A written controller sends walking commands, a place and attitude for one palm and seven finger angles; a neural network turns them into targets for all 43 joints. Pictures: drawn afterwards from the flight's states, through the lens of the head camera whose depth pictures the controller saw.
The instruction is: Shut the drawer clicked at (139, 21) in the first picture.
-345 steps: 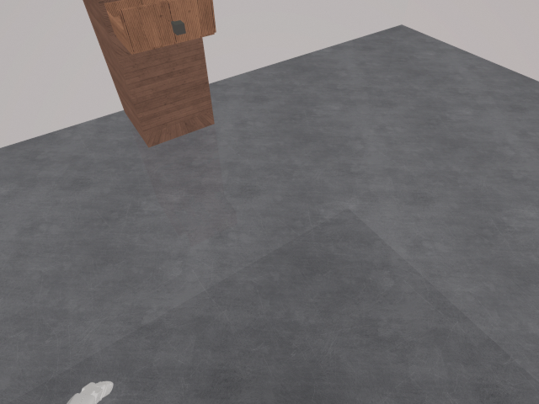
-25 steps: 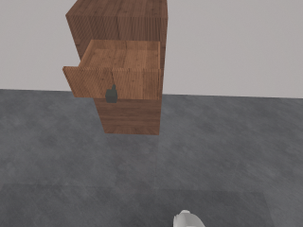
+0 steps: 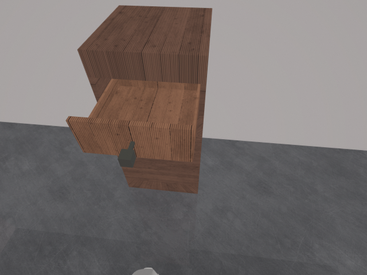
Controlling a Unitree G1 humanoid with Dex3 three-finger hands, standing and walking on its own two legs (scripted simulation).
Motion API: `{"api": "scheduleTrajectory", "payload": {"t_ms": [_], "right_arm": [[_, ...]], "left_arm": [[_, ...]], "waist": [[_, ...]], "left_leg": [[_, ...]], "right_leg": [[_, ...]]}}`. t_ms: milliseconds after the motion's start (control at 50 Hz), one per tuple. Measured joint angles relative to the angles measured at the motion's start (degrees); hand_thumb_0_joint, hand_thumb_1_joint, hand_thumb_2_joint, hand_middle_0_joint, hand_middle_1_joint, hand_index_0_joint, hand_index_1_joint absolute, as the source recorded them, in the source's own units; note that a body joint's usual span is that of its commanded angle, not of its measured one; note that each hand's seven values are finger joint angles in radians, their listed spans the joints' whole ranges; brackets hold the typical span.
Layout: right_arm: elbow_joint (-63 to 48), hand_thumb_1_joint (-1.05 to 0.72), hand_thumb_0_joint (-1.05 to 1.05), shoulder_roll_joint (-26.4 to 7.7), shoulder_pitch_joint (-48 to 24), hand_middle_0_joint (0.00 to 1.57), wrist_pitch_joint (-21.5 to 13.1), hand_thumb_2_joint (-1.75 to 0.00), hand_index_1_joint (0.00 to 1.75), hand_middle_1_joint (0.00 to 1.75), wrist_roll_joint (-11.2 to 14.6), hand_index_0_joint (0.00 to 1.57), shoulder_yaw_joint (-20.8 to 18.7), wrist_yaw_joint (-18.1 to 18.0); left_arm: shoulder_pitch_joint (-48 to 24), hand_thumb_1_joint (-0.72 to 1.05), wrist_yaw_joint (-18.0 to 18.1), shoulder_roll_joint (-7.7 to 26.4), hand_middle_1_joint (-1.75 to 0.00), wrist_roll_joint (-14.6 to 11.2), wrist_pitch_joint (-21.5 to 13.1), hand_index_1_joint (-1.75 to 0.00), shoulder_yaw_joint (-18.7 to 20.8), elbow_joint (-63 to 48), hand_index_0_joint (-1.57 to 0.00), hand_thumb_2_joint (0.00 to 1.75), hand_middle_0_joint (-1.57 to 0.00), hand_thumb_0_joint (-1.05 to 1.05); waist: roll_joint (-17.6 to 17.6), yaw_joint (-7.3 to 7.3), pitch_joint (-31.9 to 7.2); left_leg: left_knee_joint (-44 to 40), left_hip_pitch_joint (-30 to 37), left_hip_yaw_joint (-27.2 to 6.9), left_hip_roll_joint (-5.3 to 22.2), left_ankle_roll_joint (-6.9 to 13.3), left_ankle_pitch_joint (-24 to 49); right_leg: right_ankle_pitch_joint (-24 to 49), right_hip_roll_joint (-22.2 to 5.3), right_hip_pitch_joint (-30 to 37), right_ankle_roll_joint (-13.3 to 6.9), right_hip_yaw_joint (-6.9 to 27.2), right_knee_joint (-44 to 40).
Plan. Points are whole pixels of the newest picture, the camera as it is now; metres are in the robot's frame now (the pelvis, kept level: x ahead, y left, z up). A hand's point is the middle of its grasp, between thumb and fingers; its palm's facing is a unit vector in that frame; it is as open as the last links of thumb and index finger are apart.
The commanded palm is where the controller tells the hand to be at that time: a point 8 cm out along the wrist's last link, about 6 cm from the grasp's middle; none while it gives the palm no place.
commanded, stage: take the last steps up to it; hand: left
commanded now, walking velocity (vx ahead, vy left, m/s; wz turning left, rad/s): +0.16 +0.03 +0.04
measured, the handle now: (129, 152) +0.46 +0.21 -0.06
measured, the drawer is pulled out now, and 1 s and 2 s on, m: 0.23 0.23 0.23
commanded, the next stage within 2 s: come to a stop and stand still in 0.02 s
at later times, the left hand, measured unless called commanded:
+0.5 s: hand out of the picture +0.09 +0.21 -0.18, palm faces +0.06 -0.97 -0.25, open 7.4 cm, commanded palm none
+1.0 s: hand out of the picture +0.02 +0.14 -0.15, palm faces +0.11 -0.94 -0.31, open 7.3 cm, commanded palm none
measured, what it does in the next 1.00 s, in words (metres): steps on the spot: left foot, then right foot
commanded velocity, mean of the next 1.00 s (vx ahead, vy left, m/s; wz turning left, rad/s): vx -0.01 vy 0.06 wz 0.00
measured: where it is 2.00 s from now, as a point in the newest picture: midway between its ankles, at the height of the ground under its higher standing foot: outside the picture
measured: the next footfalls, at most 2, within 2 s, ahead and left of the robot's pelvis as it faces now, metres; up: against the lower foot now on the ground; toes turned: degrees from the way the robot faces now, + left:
left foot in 0.14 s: +0.12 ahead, +0.14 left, +0.00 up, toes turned +7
right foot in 0.60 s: +0.09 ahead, -0.15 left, +0.00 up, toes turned -5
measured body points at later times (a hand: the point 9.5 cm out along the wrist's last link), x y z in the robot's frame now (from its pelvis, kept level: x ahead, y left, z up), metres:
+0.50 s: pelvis +0.05 +0.00 -0.01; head +0.08 +0.02 +0.44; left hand +0.09 +0.26 -0.16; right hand +0.12 -0.23 -0.15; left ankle +0.08 +0.13 -0.74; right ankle +0.05 -0.13 -0.69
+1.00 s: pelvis +0.01 -0.05 +0.01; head +0.03 -0.10 +0.45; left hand +0.01 +0.19 -0.12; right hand +0.03 -0.31 -0.17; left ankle -0.03 +0.13 -0.66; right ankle +0.05 -0.15 -0.75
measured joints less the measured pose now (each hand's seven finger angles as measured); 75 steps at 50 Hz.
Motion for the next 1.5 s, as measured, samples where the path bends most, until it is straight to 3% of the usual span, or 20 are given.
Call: {"api": "scheduleTrajectory", "payload": {"t_ms": [120,160,220,340,460,540,600,640,700,800,900,1040,1120,1160,1200,1260,1380,1440,1500], "right_arm": [[0.0,-0.91,0.01,1.1,-2.1,0.20,-0.9,-0.90,0.30,0.30,0.2,0.20,0.9,0.1],[0.1,-0.91,0.01,1.7,-2.4,0.20,-2.0,-0.90,0.30,0.30,0.0,0.20,1.4,-0.3],[0.2,-0.92,0.00,3.0,-3.0,0.20,-2.6,-0.90,0.30,0.30,0.6,0.20,2.1,-2.0],[0.4,-0.96,-0.03,2.2,-4.7,0.20,-1.0,-0.90,0.30,0.30,0.9,0.21,1.9,-3.8],[0.4,-0.94,-0.01,1.5,-3.5,0.20,1.2,-0.90,0.30,0.30,0.5,0.21,1.0,-3.5],[0.3,-0.92,0.00,0.5,-2.4,0.20,2.0,-0.90,0.30,0.30,0.1,0.20,0.3,-2.8],[0.5,-0.91,0.00,-0.4,-1.1,0.20,2.2,-0.90,0.30,0.30,0.3,0.20,0.0,-2.1],[0.7,-0.91,0.00,-1.4,-0.7,0.20,2.8,-0.90,0.30,0.30,0.7,0.20,-0.3,-1.7],[0.8,-0.91,0.01,-2.6,0.9,0.20,4.3,-0.90,0.30,0.30,0.6,0.20,-0.7,-1.1],[0.6,-0.91,0.01,-3.3,2.7,0.20,4.7,-0.90,0.30,0.30,0.1,0.20,-0.9,-0.1],[0.5,-0.91,0.01,-4.0,4.2,0.20,5.3,-0.90,0.30,0.30,-0.2,0.20,-1.2,0.2],[0.2,-0.91,0.01,-4.8,3.8,0.20,5.3,-0.90,0.30,0.30,-0.2,0.20,-1.0,0.2],[-0.5,-0.91,0.01,-3.8,2.8,0.20,3.9,-0.90,0.30,0.30,0.3,0.20,-0.5,0.0],[-0.8,-0.91,0.01,-2.9,2.5,0.20,2.6,-0.90,0.30,0.30,0.5,0.20,0.0,-0.3],[-1.2,-0.91,0.01,-2.6,3.0,0.20,0.8,-0.90,0.30,0.30,0.5,0.20,0.6,-0.8],[-0.1,-0.91,0.00,0.8,3.3,0.20,0.6,-0.90,0.30,0.30,0.1,0.20,1.7,-1.4],[2.3,-0.94,0.01,3.2,6.2,0.20,0.0,-0.90,0.30,0.30,0.0,0.20,2.9,-2.9],[3.4,-0.93,0.01,3.8,6.6,0.20,-0.4,-0.90,0.30,0.30,0.1,0.20,3.2,-3.2],[4.2,-0.92,0.01,4.1,6.5,0.20,-0.4,-0.90,0.30,0.30,0.1,0.20,3.0,-3.2]], "left_arm": [[3.5,0.91,0.0,-0.7,-0.30,0.0,0.7,-0.30,-0.1,1.9,-0.20,0.90,-0.20,0.00],[4.3,0.91,0.2,-0.7,-0.30,-0.3,1.2,-0.30,-0.2,2.7,-0.20,0.90,-0.21,0.00],[3.4,0.91,1.0,-0.5,-0.30,-0.7,2.5,-0.30,-0.7,3.6,-0.20,0.90,-0.20,0.00],[-1.3,0.91,1.6,0.2,-0.30,-0.4,4.9,-0.30,-0.4,2.0,-0.20,0.90,-0.20,0.00],[-5.9,0.91,1.6,3.8,-0.30,-0.1,6.9,-0.30,1.8,-2.8,-0.20,0.90,-0.20,0.00],[-7.4,0.91,1.5,4.7,-0.30,-0.3,6.8,-0.30,1.9,-4.8,-0.20,0.90,-0.20,0.00],[-7.0,0.91,1.4,4.6,-0.30,-0.2,5.3,-0.30,1.3,-5.3,-0.20,0.90,-0.20,0.00],[-6.9,0.91,1.5,3.3,-0.30,0.2,4.4,-0.30,0.6,-4.6,-0.20,0.90,-0.20,0.00],[-5.9,0.91,1.0,1.2,-0.30,0.3,4.3,-0.30,-0.4,-4.5,-0.20,0.90,-0.20,0.00],[-4.7,0.91,1.3,-0.3,-0.30,0.0,4.2,-0.30,-0.3,-5.2,-0.20,0.90,-0.21,0.00],[-3.8,0.91,1.6,-0.1,-0.30,-0.1,3.6,-0.30,0.0,-5.6,-0.20,0.90,-0.21,0.00],[-0.5,0.91,1.5,0.4,-0.30,0.5,3.9,-0.30,0.4,-4.3,-0.20,0.90,-0.21,0.00],[1.0,0.90,1.1,1.2,-0.30,0.9,4.5,-0.30,0.6,-2.7,-0.20,0.90,-0.21,0.00],[1.4,0.90,0.9,1.7,-0.30,0.7,4.8,-0.30,0.6,-1.7,-0.20,0.90,-0.21,0.00],[2.0,0.90,0.8,1.7,-0.30,0.1,5.1,-0.30,0.4,-1.0,-0.20,0.90,-0.21,0.00],[1.4,0.91,0.8,3.0,-0.30,0.0,6.0,-0.30,0.5,0.4,-0.20,0.90,-0.21,0.00],[-0.9,0.91,-0.1,3.1,-0.30,0.1,5.5,-0.30,0.7,0.7,-0.20,0.90,-0.20,0.00],[-2.7,0.91,0.1,2.4,-0.30,-0.3,5.1,-0.30,0.3,0.6,-0.20,0.90,-0.20,0.00],[-4.6,0.92,0.6,2.1,-0.30,-0.6,4.7,-0.30,0.0,0.6,-0.20,0.90,-0.20,0.01]], "waist": [[-1.5,2.18,0.8],[-2.5,2.18,1.3],[-4.5,2.53,2.7],[-4.0,0.77,4.6],[-4.3,0.34,4.8],[-3.1,-0.26,4.4],[-2.3,-0.61,3.2],[0.0,-0.96,3.2],[1.7,-1.27,1.8],[1.0,-0.64,1.1],[0.7,0.15,1.5],[-0.2,1.63,1.1],[-1.6,2.38,0.5],[-2.1,2.46,0.2],[-0.8,1.78,-0.8],[-3.8,0.74,-1.1],[-5.3,-0.33,-1.3],[-5.3,-0.81,0.0],[-4.6,-1.55,1.6]], "left_leg": [[-12.6,8.0,1.9,-2.4,1.0,0.2],[-15.8,10.8,2.7,-3.5,2.1,1.3],[-15.8,12.9,4.6,-4.9,3.6,-0.9],[-20.4,16.3,4.7,-5.2,3.8,1.1],[-20.5,15.3,4.1,-3.3,2.1,2.2],[-19.1,13.8,3.9,-2.0,0.4,2.3],[-15.8,11.8,4.1,-1.5,-1.2,1.2],[-11.6,10.3,1.9,-1.4,-1.1,-4.7],[-3.3,7.6,-1.0,-4.1,-0.4,-11.3],[10.0,4.0,-2.6,-6.3,-0.7,-5.8],[13.1,3.2,-4.1,-6.0,-1.9,-2.8],[6.8,5.9,-3.5,-4.7,-2.0,-5.4],[-4.4,10.3,-1.8,-4.8,-1.0,-7.8],[-12.8,14.1,-1.0,-5.1,-0.4,-5.3],[-21.2,17.9,-2.0,-4.2,0.2,-4.4],[-20.6,18.1,-2.0,-5.4,1.1,-3.3],[-26.2,20.8,-2.3,-6.1,1.6,-0.3],[-26.6,21.2,-1.8,-6.7,1.7,-0.5],[-24.7,20.8,-1.4,-7.0,1.4,-2.0]], "right_leg": [[-4.7,-1.2,1.5,2.1,-0.2,3.3],[-8.1,-2.5,-0.1,3.0,0.3,9.1],[-16.7,-3.9,-5.0,4.2,4.2,21.2],[-15.6,-4.7,-11.5,5.9,7.8,28.0],[-12.8,-3.9,-17.6,6.5,9.9,37.6],[-12.2,-4.5,-14.8,6.2,9.2,30.5],[-5.7,-5.3,-8.6,6.1,8.6,16.2],[-5.0,-4.3,-8.4,4.8,8.0,15.9],[-4.9,-4.3,-7.6,3.1,7.4,13.9],[-0.6,-5.1,-6.5,2.4,7.7,7.6],[1.6,-5.6,-6.7,2.1,6.7,4.9],[3.2,-6.2,-7.1,2.9,6.5,3.2],[4.1,-6.4,-7.4,3.9,7.1,2.5],[3.9,-6.1,-7.9,4.6,7.3,3.2],[1.9,-4.5,-9.7,5.4,6.6,6.7],[-7.2,-4.6,-12.1,5.3,8.0,14.5],[-6.9,-3.4,-14.9,6.1,9.4,26.3],[-8.1,-3.8,-13.4,6.4,8.9,23.6],[-6.5,-3.8,-9.6,6.2,8.0,14.6]]}}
